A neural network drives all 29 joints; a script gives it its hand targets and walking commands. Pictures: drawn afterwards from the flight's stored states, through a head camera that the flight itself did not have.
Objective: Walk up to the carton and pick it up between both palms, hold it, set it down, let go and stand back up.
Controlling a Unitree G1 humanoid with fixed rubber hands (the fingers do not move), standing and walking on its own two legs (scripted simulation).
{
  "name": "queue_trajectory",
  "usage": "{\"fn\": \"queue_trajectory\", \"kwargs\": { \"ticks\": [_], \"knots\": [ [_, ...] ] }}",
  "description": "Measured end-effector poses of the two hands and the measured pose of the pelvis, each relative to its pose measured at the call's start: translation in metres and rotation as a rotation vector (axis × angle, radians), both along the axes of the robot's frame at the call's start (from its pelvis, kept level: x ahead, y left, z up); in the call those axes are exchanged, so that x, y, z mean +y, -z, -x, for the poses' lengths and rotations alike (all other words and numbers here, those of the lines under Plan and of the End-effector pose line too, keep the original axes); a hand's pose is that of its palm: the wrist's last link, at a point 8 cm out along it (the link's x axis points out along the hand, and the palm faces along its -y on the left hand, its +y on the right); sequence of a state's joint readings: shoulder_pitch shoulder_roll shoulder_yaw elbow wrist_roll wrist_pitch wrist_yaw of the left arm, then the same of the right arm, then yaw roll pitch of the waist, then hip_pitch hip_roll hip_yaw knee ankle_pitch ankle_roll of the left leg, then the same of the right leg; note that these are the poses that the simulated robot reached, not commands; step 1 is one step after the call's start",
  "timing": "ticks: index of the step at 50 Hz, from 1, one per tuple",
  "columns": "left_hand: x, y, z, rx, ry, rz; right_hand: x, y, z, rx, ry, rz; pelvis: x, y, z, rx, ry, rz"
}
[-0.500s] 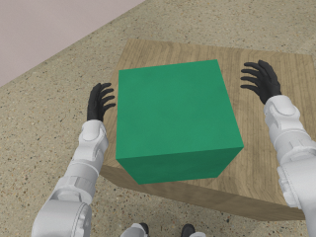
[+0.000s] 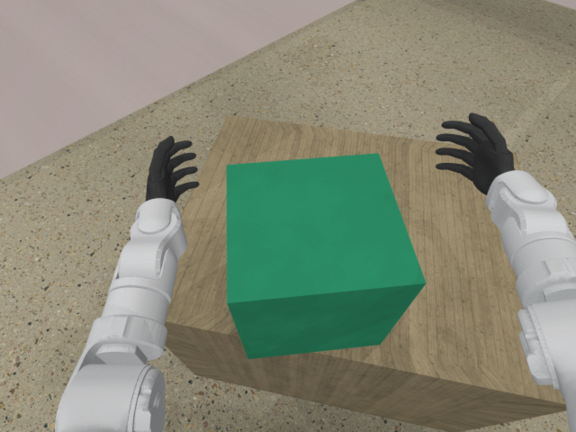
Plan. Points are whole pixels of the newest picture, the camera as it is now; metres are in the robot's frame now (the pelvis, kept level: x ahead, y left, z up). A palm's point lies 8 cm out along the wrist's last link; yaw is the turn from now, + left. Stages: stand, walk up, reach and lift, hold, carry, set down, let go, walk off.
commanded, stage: set down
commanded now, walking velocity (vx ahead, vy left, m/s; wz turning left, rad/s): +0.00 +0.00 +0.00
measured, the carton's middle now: (309, 262) +0.40 +0.02 -0.07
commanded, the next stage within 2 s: none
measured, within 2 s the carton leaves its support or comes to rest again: neither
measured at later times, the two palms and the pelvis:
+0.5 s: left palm (166, 224) +0.34 +0.22 +0.08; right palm (515, 224) +0.41 -0.25 +0.08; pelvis +0.01 +0.01 +0.00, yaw -1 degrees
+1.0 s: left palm (166, 276) +0.29 +0.21 +0.03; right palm (514, 283) +0.35 -0.26 +0.03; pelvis +0.01 +0.01 +0.00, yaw -1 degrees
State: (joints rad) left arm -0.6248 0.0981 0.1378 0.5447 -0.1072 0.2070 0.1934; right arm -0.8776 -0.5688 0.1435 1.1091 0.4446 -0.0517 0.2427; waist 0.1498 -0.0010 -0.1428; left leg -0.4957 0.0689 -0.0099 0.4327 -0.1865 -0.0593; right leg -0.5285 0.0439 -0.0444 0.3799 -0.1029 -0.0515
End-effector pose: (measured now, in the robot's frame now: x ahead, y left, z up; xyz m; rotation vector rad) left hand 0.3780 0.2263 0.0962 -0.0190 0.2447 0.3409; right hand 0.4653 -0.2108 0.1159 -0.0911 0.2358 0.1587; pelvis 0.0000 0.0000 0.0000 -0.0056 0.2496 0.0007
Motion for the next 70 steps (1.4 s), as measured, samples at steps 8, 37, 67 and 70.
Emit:
{"fn": "queue_trajectory", "kwargs": {
  "ticks": [8,37,67,70],
  "knots": [
    [-0.001,-0.001,0.007,0.027,0.001,-0.005,-0.008,0.006,0.017,0.030,0.027,0.003,0.009,-0.004,-0.005,-0.046,0.001,0.003],
    [-0.013,0.039,0.054,0.051,-0.003,-0.018,-0.031,0.062,0.083,0.040,0.030,-0.002,0.002,-0.003,-0.003,-0.082,0.014,-0.002],
    [-0.029,0.089,0.108,0.066,0.020,-0.010,-0.054,0.116,0.159,0.087,0.083,0.012,0.011,0.000,-0.010,-0.129,0.024,0.000],
    [-0.030,0.095,0.114,0.077,0.021,-0.010,-0.058,0.123,0.168,0.105,0.095,0.015,0.012,0.001,-0.012,-0.131,0.024,0.000]
  ]
}}
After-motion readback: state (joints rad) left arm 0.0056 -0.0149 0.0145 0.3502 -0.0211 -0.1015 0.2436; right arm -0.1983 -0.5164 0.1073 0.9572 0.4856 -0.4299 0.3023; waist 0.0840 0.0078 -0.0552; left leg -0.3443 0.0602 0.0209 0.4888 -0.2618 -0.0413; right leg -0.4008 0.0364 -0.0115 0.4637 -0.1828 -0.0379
